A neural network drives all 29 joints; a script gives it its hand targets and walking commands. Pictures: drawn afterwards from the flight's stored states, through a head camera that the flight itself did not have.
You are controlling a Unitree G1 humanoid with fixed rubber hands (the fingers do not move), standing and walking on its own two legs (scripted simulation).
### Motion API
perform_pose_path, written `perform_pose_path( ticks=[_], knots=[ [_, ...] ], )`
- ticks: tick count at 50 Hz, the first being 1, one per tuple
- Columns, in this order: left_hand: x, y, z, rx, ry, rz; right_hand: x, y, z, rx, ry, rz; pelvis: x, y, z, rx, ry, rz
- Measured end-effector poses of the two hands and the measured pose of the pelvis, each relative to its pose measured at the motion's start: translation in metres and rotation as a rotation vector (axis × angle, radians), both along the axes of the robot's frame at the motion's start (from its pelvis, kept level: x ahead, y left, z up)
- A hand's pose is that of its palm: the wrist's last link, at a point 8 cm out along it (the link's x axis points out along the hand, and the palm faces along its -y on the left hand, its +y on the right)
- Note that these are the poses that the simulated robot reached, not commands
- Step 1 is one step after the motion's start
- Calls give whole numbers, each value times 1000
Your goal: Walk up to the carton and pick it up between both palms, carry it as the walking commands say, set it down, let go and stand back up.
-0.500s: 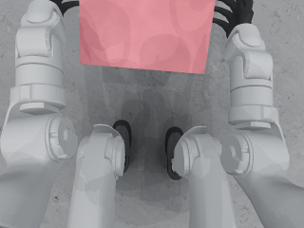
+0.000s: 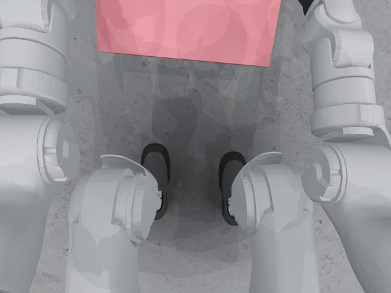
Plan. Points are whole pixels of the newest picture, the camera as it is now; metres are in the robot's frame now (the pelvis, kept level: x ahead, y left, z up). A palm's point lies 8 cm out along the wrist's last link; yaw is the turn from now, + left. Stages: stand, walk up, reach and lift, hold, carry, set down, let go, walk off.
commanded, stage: set down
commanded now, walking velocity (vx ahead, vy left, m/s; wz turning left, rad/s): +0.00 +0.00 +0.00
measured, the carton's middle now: out of the picture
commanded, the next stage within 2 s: none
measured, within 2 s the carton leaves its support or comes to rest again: rests again in 0.64 s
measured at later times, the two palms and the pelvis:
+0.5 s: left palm out of the picture +0.56 +0.20 -0.19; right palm out of the picture +0.55 -0.16 -0.19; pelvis -0.01 -0.01 -0.02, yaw +0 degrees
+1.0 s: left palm out of the picture +0.57 +0.21 -0.20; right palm out of the picture +0.56 -0.16 -0.20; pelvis +0.00 -0.01 -0.03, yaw +0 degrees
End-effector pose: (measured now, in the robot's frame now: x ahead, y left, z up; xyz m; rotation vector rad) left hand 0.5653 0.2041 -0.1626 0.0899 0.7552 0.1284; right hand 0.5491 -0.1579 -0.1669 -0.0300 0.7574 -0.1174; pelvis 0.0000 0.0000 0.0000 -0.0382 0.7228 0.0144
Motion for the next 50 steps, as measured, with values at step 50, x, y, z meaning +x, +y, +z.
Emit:
perform_pose_path(
  ticks=[50],
  knots=[
    [4,5,-37,-14,35,-7,9,1,-37,16,13,44,4,-6,-29,9,-168,-6]
  ],
)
